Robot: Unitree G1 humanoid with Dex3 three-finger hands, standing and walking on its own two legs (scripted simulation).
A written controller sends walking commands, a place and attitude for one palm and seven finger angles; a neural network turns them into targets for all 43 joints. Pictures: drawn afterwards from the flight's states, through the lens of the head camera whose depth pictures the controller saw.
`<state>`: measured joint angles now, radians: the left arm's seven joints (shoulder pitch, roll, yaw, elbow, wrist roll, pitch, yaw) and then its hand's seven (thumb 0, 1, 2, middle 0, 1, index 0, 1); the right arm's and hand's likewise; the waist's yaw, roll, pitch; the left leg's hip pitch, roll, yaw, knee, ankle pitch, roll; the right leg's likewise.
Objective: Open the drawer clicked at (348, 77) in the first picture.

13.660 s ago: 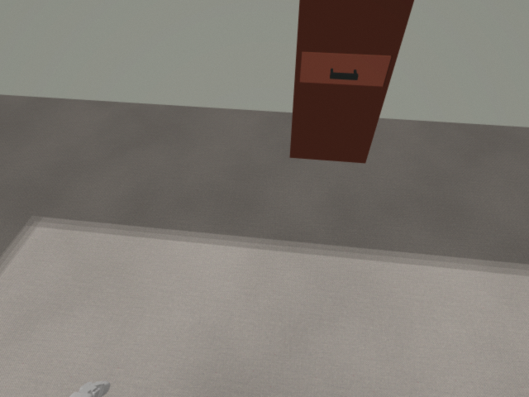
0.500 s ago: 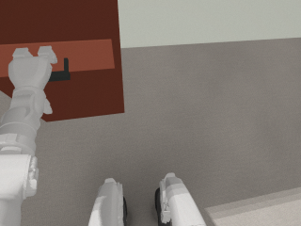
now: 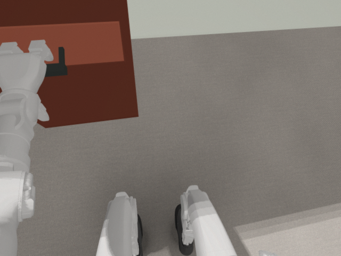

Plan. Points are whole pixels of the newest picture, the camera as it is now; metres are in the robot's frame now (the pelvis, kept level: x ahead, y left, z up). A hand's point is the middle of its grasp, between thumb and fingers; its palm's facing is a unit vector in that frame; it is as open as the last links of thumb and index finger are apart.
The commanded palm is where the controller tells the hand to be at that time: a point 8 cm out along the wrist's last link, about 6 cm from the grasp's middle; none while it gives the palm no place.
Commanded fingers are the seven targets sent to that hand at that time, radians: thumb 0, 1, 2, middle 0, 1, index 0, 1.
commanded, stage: lower the fingers behind the handle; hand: left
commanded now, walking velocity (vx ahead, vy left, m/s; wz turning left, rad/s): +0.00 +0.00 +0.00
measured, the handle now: (37, 62) +0.56 +0.29 -0.05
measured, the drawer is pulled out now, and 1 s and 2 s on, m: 0.00 0.00 0.01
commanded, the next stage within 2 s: close the thumb around the handle in 0.80 s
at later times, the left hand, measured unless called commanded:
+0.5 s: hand (41, 86) +0.51 +0.29 -0.07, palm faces -0.03 +0.00 -1.00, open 13.9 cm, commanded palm +0.51 +0.25 -0.02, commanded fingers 0.00 -0.50 0.30 -0.30 -1.20 -0.30 -1.20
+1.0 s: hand (41, 86) +0.51 +0.29 -0.07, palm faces -0.04 -0.01 -1.00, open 13.7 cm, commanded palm +0.51 +0.25 -0.02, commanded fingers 0.00 -0.16 0.44 -0.32 -1.24 -0.32 -1.24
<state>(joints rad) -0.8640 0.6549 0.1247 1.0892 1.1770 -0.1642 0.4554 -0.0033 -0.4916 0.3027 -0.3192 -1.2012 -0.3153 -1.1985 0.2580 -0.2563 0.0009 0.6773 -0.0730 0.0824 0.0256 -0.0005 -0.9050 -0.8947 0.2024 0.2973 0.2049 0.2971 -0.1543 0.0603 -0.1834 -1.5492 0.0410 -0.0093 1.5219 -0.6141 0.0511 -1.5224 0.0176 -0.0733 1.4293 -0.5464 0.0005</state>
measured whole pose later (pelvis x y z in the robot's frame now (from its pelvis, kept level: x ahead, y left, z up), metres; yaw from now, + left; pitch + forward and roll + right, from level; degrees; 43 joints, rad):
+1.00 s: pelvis -0.01 +0.00 -0.03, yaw +0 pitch +38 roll -6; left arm -0.91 0.68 0.12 1.07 1.17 -0.14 0.42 0.00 -0.46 0.32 -0.32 -1.20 -0.32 -1.20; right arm 0.26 -0.26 0.01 0.67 -0.06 0.07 0.02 0.00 -0.91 -0.89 0.20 0.30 0.20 0.30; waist -0.16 0.07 -0.18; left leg -1.67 0.04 -0.02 1.63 -0.63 0.05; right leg -1.64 0.01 -0.08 1.54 -0.56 0.00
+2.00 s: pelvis +0.00 +0.00 -0.01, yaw -1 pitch +37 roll -5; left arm -0.77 0.62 0.13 0.95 1.13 -0.14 0.43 0.00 0.80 0.82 -0.37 -1.35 -0.41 -1.35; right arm 0.25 -0.25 -0.01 0.66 -0.06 0.10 0.03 0.00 -0.91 -0.89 0.20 0.30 0.20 0.30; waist -0.13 0.07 -0.18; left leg -1.59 0.05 0.01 1.57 -0.64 0.06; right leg -1.57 0.02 -0.06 1.48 -0.57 0.01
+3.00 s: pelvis +0.02 +0.00 +0.01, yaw +1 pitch +34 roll -3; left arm -0.45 0.46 0.10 0.79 1.14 -0.16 0.58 0.01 0.79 0.83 -0.34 -1.35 -0.41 -1.35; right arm 0.18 -0.25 -0.05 0.66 -0.07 0.12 0.04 0.00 -0.91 -0.89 0.20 0.30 0.20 0.30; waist -0.05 0.05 -0.21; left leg -1.44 0.03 0.03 1.49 -0.65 0.05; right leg -1.45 0.01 -0.03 1.44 -0.59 0.00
